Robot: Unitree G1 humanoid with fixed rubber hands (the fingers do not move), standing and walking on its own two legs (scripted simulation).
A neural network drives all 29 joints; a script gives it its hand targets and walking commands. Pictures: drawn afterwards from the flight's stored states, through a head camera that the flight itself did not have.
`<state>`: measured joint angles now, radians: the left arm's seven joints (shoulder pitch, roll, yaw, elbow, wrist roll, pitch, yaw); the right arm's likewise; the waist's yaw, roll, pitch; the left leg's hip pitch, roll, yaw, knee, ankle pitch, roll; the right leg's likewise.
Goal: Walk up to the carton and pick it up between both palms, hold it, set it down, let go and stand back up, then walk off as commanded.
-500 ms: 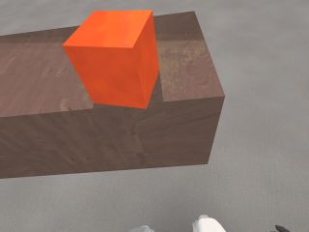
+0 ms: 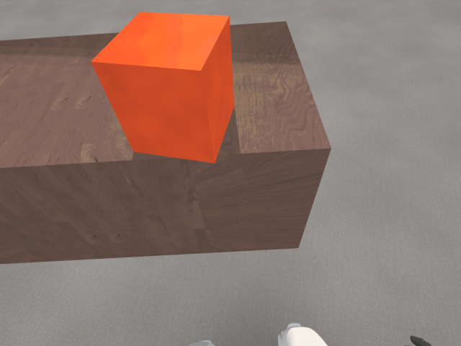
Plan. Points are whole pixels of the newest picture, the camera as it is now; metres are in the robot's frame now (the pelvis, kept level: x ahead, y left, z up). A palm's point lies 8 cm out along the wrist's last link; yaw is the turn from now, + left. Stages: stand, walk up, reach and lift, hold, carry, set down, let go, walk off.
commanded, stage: walk up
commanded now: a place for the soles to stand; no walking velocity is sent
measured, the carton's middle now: (177, 88) +0.70 +0.15 +0.05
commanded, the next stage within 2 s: none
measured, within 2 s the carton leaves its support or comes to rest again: neither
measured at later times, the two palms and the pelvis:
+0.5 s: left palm out of the picture +0.11 +0.30 -0.07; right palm out of the picture +0.07 -0.32 -0.12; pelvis +0.05 -0.03 +0.01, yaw +1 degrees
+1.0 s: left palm (39, 328) +0.20 +0.39 -0.10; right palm (371, 298) +0.23 -0.23 -0.11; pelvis +0.14 +0.07 +0.00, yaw +0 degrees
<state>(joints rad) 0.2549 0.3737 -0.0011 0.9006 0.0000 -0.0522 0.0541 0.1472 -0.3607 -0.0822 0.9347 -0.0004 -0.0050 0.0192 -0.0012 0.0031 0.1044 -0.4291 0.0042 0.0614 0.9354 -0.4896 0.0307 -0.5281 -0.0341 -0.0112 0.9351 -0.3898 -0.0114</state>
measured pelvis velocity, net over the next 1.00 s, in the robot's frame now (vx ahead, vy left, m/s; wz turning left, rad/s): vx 0.14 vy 0.07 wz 0.00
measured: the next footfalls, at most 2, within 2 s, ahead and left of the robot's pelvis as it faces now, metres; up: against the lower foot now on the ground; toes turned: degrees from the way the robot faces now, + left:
left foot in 0.90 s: +0.22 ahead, +0.15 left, +0.00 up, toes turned +2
right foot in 1.36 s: +0.32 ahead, -0.06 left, +0.00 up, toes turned -5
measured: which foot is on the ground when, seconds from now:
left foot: down 0.00-0.42, up 0.44-0.88, down 0.90-1.00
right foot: down 0.00-0.90, up 0.92-1.00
